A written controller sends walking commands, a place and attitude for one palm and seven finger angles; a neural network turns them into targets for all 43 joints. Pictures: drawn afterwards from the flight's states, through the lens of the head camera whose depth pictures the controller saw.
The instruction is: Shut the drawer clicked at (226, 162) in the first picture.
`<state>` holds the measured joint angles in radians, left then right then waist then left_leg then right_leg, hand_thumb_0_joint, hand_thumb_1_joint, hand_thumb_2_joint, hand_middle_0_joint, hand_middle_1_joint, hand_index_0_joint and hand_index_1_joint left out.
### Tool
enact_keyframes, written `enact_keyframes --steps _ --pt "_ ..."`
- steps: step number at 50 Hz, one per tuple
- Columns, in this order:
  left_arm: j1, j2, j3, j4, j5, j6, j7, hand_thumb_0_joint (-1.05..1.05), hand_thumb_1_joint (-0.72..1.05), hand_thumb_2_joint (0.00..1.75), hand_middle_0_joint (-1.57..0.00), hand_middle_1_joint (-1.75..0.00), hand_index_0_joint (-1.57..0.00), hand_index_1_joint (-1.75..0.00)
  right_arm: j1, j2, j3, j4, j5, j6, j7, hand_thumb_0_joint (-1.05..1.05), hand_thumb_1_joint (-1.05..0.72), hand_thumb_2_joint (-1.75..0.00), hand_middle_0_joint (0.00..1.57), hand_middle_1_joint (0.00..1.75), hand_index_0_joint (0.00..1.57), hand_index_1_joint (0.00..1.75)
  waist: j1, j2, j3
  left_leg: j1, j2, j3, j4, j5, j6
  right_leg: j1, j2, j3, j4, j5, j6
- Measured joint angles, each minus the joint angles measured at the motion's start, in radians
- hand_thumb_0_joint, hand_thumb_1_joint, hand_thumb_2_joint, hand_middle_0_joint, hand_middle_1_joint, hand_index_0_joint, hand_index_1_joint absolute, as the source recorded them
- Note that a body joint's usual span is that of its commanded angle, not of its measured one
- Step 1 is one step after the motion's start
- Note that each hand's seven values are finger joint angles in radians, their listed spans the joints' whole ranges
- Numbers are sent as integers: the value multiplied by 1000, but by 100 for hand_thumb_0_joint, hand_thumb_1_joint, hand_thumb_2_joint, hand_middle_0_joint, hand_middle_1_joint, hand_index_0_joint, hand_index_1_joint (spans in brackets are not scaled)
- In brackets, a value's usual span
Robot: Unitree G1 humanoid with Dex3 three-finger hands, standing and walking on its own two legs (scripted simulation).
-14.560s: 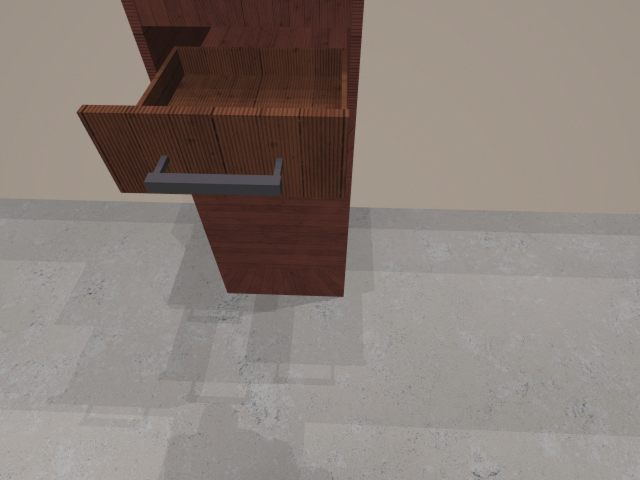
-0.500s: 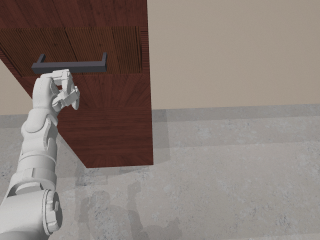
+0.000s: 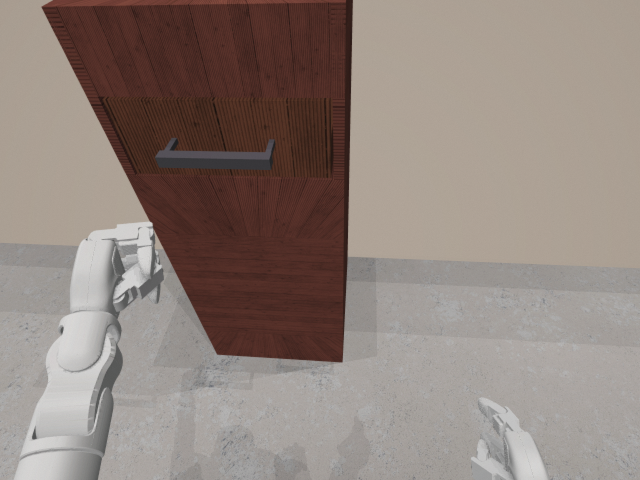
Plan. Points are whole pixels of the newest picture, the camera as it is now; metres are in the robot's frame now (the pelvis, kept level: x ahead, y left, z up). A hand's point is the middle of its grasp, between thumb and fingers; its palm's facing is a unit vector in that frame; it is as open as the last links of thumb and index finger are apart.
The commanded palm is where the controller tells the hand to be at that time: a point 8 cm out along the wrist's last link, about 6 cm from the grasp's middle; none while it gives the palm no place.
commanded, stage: draw the hand back to the body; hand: left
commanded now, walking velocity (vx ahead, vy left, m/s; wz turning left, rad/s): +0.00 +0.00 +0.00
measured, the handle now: (218, 152) +0.60 +0.23 +0.09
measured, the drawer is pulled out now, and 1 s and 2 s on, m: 0.00 0.00 0.00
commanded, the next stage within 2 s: step back with the hand held close in 0.70 s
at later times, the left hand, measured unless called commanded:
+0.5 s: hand (82, 360) +0.19 +0.23 +0.16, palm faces +0.38 -0.84 -0.39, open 3.3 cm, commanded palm +0.13 +0.28 +0.17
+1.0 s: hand (55, 372) +0.17 +0.24 +0.17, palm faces +0.39 -0.81 -0.44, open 3.2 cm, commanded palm +0.11 +0.28 +0.17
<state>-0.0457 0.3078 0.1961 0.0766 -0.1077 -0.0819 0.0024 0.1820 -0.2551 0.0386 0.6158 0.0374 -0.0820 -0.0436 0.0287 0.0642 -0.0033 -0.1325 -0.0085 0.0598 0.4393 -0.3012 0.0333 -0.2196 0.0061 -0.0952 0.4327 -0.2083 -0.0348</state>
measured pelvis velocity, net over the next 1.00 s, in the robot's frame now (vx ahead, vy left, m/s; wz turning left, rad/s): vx -0.02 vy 0.00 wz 0.00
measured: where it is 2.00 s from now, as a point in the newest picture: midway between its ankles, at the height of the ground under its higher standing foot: outside the picture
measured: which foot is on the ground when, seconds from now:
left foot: down 0.00-1.00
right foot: down 0.00-1.00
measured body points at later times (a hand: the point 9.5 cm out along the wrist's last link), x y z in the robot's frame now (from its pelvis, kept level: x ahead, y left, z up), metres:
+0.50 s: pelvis +0.00 +0.00 +0.00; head -0.03 -0.03 +0.45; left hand +0.16 +0.28 +0.18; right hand +0.18 -0.22 -0.09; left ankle -0.04 +0.09 -0.74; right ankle +0.02 -0.10 -0.74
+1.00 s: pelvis -0.02 +0.00 +0.00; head -0.02 -0.02 +0.45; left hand +0.14 +0.29 +0.19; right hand +0.16 -0.22 -0.09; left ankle -0.04 +0.09 -0.74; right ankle +0.02 -0.10 -0.74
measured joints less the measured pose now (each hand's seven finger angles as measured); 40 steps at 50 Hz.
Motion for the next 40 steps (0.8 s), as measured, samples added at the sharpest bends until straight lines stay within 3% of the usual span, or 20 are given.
enact_keyframes --steps 8,20,28,34,40 --pt "150 -10 -7 -145 38 -9 79 2 89 90 -140 -160 -140 -160 -10 7 -4 24 -16 10 -6 1 -90 -90 20 30 20 30 23 9 38 76 -1 -8 -55 28 -3 79 2 -7 -56 25 -2" --pt "412 2 42 -382 42 -28 85 2 89 90 -140 -160 -140 -160 10 20 -16 26 -35 7 9 1 -90 -90 20 30 20 30 21 27 33 112 6 -3 -64 27 -6 117 11 -2 -73 30 -4" --pt "581 16 79 -511 47 -33 98 2 89 90 -140 -160 -140 -160 27 15 -30 19 -36 -14 -1 1 -90 -90 20 30 20 30 36 29 24 107 12 -3 -42 17 -7 120 16 -3 -69 30 -6" --pt "581 8 76 -515 56 -40 110 1 89 90 -140 -160 -140 -160 22 13 -32 30 -37 -36 -14 1 -90 -90 20 30 20 30 49 28 33 102 10 -13 -29 19 -5 123 12 -12 -66 33 -5" --pt "550 1 70 -503 60 -37 116 2 89 90 -140 -160 -140 -160 15 24 -23 33 -41 -53 -15 1 -90 -90 20 30 20 30 46 20 38 103 7 -11 -31 25 -5 120 10 -10 -63 38 -6"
